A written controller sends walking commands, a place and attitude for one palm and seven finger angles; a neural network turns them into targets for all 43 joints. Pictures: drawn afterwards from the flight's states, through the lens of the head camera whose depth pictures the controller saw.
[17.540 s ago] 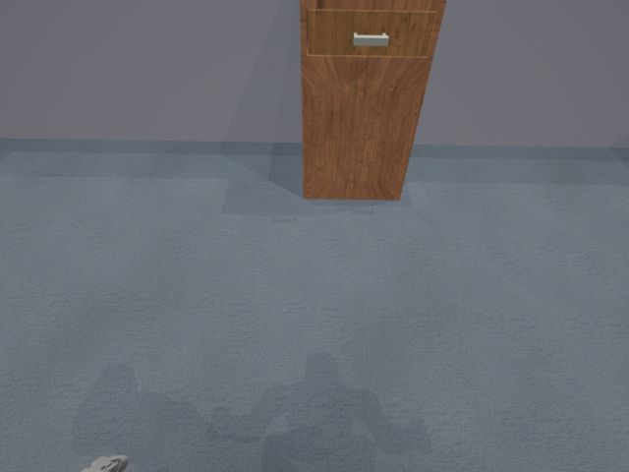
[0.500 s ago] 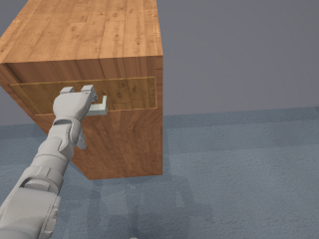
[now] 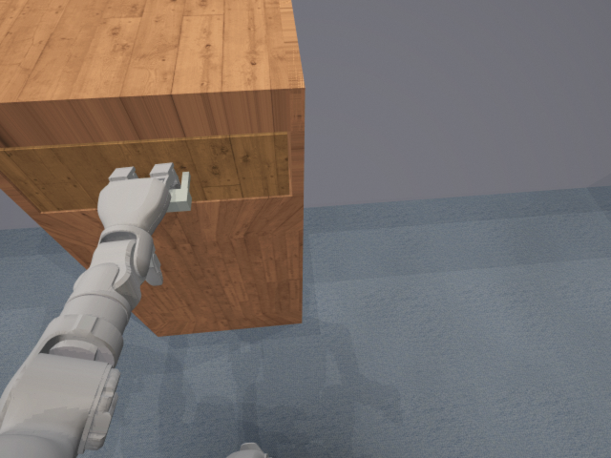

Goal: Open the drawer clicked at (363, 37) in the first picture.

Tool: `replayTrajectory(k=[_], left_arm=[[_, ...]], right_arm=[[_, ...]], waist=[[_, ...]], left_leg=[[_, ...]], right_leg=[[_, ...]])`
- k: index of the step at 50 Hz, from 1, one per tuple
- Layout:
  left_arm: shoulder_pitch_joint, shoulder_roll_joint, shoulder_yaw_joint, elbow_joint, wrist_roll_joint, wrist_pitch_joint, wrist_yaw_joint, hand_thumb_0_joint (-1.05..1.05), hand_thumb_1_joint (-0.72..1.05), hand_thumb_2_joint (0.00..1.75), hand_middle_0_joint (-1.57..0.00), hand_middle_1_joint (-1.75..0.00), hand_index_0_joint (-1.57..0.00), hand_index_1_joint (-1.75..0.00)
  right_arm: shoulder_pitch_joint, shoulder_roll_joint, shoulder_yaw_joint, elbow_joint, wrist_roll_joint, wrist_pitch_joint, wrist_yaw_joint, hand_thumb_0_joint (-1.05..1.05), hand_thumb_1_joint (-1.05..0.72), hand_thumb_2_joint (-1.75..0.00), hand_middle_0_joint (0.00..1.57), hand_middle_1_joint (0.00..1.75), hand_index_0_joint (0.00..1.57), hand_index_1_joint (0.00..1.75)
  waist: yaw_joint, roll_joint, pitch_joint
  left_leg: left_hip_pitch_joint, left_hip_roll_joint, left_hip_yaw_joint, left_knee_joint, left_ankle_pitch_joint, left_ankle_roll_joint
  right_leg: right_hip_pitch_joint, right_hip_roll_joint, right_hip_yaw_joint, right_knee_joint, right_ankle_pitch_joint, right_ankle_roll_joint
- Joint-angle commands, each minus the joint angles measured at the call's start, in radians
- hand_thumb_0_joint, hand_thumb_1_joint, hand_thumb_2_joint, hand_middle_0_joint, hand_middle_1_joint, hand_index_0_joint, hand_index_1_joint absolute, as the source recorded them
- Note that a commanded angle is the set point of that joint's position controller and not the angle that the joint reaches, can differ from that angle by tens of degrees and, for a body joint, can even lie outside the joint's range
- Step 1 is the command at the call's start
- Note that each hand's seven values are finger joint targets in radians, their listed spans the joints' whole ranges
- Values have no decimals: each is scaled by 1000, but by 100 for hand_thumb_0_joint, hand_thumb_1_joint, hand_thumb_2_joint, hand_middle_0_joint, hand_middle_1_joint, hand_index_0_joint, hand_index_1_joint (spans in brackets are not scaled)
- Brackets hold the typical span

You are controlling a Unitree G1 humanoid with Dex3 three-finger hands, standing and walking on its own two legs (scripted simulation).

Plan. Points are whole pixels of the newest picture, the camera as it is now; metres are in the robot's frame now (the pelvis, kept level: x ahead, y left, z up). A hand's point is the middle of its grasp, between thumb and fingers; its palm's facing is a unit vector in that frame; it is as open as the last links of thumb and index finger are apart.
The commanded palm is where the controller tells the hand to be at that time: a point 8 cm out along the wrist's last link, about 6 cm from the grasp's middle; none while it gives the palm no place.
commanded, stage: lower the fingers behind the handle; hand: left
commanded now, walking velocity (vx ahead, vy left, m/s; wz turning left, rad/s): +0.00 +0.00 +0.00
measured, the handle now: (152, 191) +0.50 +0.22 +0.02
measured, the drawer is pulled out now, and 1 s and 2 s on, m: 0.00 0.00 0.04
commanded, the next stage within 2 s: close the thumb around the handle in 0.54 s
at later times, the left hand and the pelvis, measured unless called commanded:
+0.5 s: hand (155, 228) +0.44 +0.22 +0.00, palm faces -0.05 -0.05 -1.00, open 13.8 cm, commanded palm +0.42 +0.22 +0.06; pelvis +0.00 +0.00 +0.00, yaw +0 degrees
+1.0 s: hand (154, 230) +0.44 +0.22 +0.01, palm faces -0.06 -0.04 -1.00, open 10.2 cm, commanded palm +0.42 +0.22 +0.06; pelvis +0.00 +0.00 +0.00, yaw +0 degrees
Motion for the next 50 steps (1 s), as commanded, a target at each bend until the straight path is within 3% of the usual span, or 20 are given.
replayTrajectory(k=[1, 4, 11, 12, 13, 14, 17, 19, 22, 25, 28, 29, 30, 32, 33, 36, 39, 43, 46, 50], left_arm=[[-403, 221, 57, -183, 4, 9, 56, 0, -50, 30, -30, -120, -30, -120], [-388, 250, 79, -162, 5, 12, 55, 0, -50, 30, -30, -120, -30, -120], [-353, 172, 33, -207, 2, 14, 57, 0, -50, 30, -30, -120, -30, -120], [-332, 169, 36, -190, -4, 21, 57, 0, -50, 30, -30, -120, -30, -120], [-351, 208, 64, -196, -4, 19, 58, 0, -50, 30, -30, -120, -30, -120], [-348, 208, 61, -204, 0, 20, 60, 0, -50, 30, -30, -120, -30, -120], [-352, 151, 16, -196, 2, 33, 63, 0, -50, 30, -30, -120, -30, -120], [-365, 188, 46, -214, 3, 29, 65, 0, -50, 30, -30, -120, -30, -120], [-337, 149, 23, -222, 3, 33, 64, 0, -50, 30, -30, -120, -30, -120], [-331, 173, 39, -186, 1, 38, 64, 0, -50, 30, -30, -120, -30, -120], [-386, 186, 36, -207, 5, 40, 64, 0, -50, 30, -30, -120, -30, -120], [-377, 201, 50, -219, 11, 37, 67, 0, -50, 30, -30, -120, -30, -120], [-349, 172, 35, -214, 5, 38, 66, 0, -50, 30, -30, -120, -30, -120], [-333, 172, 36, -199, 1, 41, 65, 0, -50, 30, -30, -120, -30, -120], [-355, 176, 36, -183, -1, 42, 62, 0, -44, 32, -30, -121, -30, -121], [-364, 153, 11, -202, 6, 37, 62, 0, -28, 40, -32, -122, -32, -122], [-358, 183, 38, -218, -2, 30, 58, 0, -11, 47, -33, -124, -33, -124], [-334, 203, 55, -205, -4, 25, 51, 0, 12, 56, -34, -127, -34, -127], [-341, 201, 43, -191, -1, 27, 52, 0, 28, 64, -36, -128, -36, -128], [-357, 195, 35, -192, -4, 27, 51, 0, 51, 73, -37, -131, -37, -131]], right_arm=[[96, -155, -47, -74, -3, -16, -10, 0, -90, -90, 20, 30, 20, 30], [99, -159, -45, -72, -4, -14, -11, 0, -90, -90, 20, 30, 20, 30], [88, -151, -50, -82, -6, -8, -2, 0, -90, -90, 20, 30, 20, 30], [90, -150, -50, -83, -5, -6, -2, 0, -90, -90, 20, 30, 20, 30], [90, -155, -47, -79, -6, -5, -4, 0, -90, -90, 20, 30, 20, 30], [89, -155, -48, -82, -5, -4, -4, 0, -90, -90, 20, 30, 20, 30], [81, -149, -47, -85, -2, -3, -1, 0, -90, -90, 20, 30, 20, 30], [85, -152, -48, -84, -3, -3, -3, 0, -90, -90, 20, 30, 20, 30], [73, -146, -50, -89, -5, -3, -2, 0, -90, -90, 20, 30, 20, 30], [73, -150, -45, -86, -2, 0, -4, 0, -90, -90, 20, 30, 20, 30], [70, -151, -42, -86, -2, -2, -7, 0, -90, -90, 20, 30, 20, 30], [71, -150, -44, -89, -1, -2, -7, 0, -90, -90, 20, 30, 20, 30], [68, -146, -46, -91, -3, -3, -7, 0, -90, -90, 20, 30, 20, 30], [66, -146, -44, -90, -1, -2, -7, 0, -90, -90, 20, 30, 20, 30], [69, -149, -41, -86, -2, -2, -10, 0, -90, -90, 20, 30, 20, 30], [65, -144, -44, -89, 1, -7, -9, 0, -90, -90, 20, 30, 20, 30], [68, -148, -44, -90, 0, -7, -9, 0, -90, -90, 20, 30, 20, 30], [67, -148, -42, -89, -1, -6, -12, 0, -90, -90, 20, 30, 20, 30], [64, -149, -41, -86, 5, -7, -14, 0, -90, -90, 20, 30, 20, 30], [72, -148, -41, -87, 4, -10, -15, 0, -90, -90, 20, 30, 20, 30]], waist=[[-9, 31, -392], [-8, 10, -396], [-6, 41, -402], [-5, 15, -382], [-3, 11, -381], [-1, 8, -399], [-11, 16, -347], [-3, 8, -392], [0, 27, -386], [-5, -19, -337], [-9, 13, -350], [2, 25, -385], [1, 29, -383], [-3, -1, -365], [-12, -19, -348], [-8, 22, -354], [-2, 8, -388], [3, -7, -367], [-10, -24, -334], [-8, 7, -351]], left_leg=[[390, -20, -40, -14, 406, 11], [359, -20, -35, -5, 404, 14], [411, -11, -43, -2, 434, 7], [392, -14, -39, -3, 421, 10], [384, -12, -44, -6, 429, 9], [389, -13, -44, -7, 426, 10], [387, -12, -44, -17, 392, 9], [401, -12, -46, -14, 409, 11], [416, -12, -43, -14, 421, 8], [375, -13, -45, -23, 380, 11], [381, -14, -45, -27, 369, 11], [401, -13, -46, -24, 384, 9], [410, -15, -41, -21, 394, 9], [384, -16, -37, -21, 373, 12], [364, -16, -44, -25, 358, 12], [383, -19, -39, -23, 358, 12], [384, -19, -39, -19, 373, 12], [346, -25, -33, -17, 375, 14], [323, -26, -28, -21, 332, 17], [338, -27, -28, -22, 330, 17]], right_leg=[[25, 26, 20, -73, 413, 0], [44, 24, 27, -66, 441, 4], [8, 30, 13, -59, 419, 0], [21, 30, 13, -65, 419, 0], [29, 29, 12, -60, 425, -2], [35, 29, 16, -60, 428, 1], [6, 29, 8, -72, 385, -2], [23, 28, 14, -67, 399, 0], [20, 28, 11, -68, 403, -3], [24, 28, 10, -77, 382, -2], [25, 24, 14, -78, 373, -4], [25, 26, 14, -70, 379, -3], [30, 26, 15, -74, 392, -3], [42, 25, 18, -80, 393, -1], [38, 24, 16, -80, 382, -1], [22, 24, 20, -81, 378, -2], [50, 22, 24, -77, 406, 1], [81, 20, 28, -75, 438, -1], [67, 18, 33, -88, 420, 6], [60, 19, 31, -85, 400, 2]])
